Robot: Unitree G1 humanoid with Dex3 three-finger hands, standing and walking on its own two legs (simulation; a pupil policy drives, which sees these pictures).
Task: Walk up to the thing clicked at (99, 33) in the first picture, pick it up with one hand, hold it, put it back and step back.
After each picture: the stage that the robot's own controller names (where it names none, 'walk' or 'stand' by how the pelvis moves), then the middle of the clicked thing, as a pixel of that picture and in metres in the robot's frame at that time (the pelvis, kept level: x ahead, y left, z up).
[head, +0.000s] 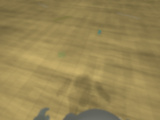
stand; (99, 32) +2.30 -0.24 -0.72
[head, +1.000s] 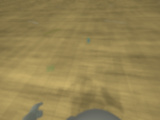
walk; (88, 40) +2.16 +0.17 -0.69
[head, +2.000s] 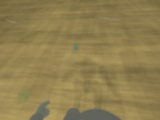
walk; (75, 47) +1.50 +0.42 -0.70
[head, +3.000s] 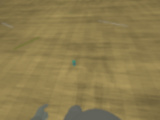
walk; (74, 63) +1.02 +0.38 -0.71
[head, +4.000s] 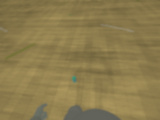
walk; (74, 79) +0.66 +0.29 -0.71
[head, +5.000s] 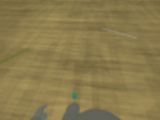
walk; (73, 95) +0.39 +0.21 -0.71
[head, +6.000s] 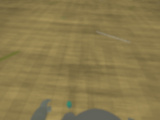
stand; (69, 104) +0.29 +0.19 -0.72
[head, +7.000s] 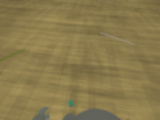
stand; (70, 103) +0.31 +0.18 -0.72
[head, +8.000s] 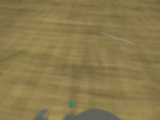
stand; (70, 104) +0.30 +0.19 -0.73
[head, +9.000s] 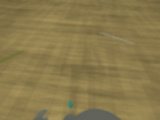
stand; (70, 104) +0.29 +0.20 -0.73
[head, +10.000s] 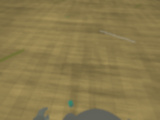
go down; (70, 103) +0.29 +0.19 -0.72
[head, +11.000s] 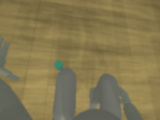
go down; (59, 65) +0.37 +0.24 -0.29
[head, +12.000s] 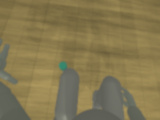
approach; (63, 66) +0.36 +0.24 -0.29
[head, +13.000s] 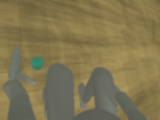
close in; (37, 64) +0.34 +0.27 -0.21
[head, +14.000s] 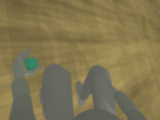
close; (31, 65) +0.34 +0.27 -0.21
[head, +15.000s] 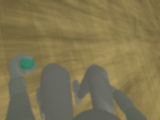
lift; (27, 64) +0.34 +0.27 -0.22
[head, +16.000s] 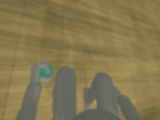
lift; (46, 72) +0.28 +0.27 -0.14
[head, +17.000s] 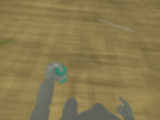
lift; (61, 74) +0.31 +0.19 +0.02
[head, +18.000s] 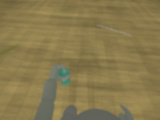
hold; (64, 76) +0.32 +0.17 +0.00
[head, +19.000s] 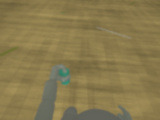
hold; (64, 76) +0.32 +0.18 +0.00
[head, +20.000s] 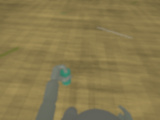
hold; (65, 76) +0.32 +0.17 +0.00
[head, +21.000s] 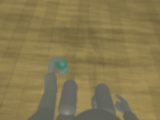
crouch; (62, 67) +0.37 +0.19 -0.08
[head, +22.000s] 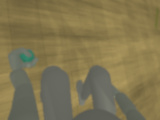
lower; (28, 59) +0.36 +0.28 -0.22
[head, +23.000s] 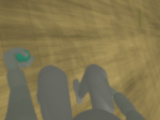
lower; (24, 59) +0.38 +0.29 -0.21
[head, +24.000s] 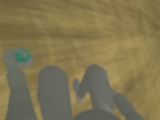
lower; (24, 59) +0.37 +0.29 -0.21
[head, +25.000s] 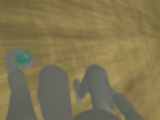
lower; (25, 60) +0.36 +0.29 -0.22
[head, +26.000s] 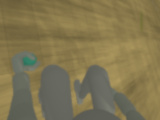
loosen; (29, 62) +0.35 +0.27 -0.22
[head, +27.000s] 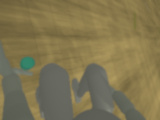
withdraw; (27, 64) +0.35 +0.26 -0.22
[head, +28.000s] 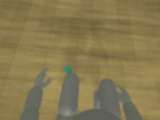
walk; (68, 70) +0.38 +0.21 -0.38
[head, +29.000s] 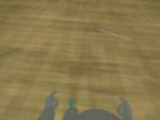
stand; (70, 102) +0.31 +0.17 -0.66
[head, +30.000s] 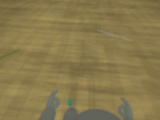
stand; (70, 102) +0.32 +0.19 -0.67
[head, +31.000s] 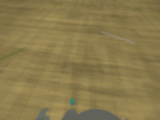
stand; (72, 102) +0.33 +0.17 -0.70
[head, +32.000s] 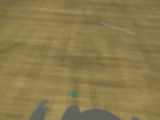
walk; (73, 94) +0.35 +0.15 -0.70
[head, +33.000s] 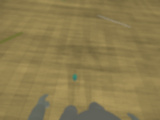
walk; (74, 77) +0.58 +0.14 -0.71
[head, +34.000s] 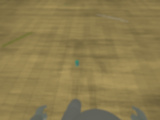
stand; (77, 63) +0.89 +0.26 -0.69
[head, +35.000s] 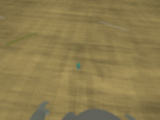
stand; (78, 66) +0.93 +0.17 -0.72
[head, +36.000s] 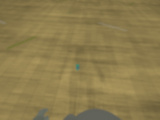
stand; (77, 67) +0.94 +0.20 -0.73
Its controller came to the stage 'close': yes
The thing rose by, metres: 0.71
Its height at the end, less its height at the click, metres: +0.00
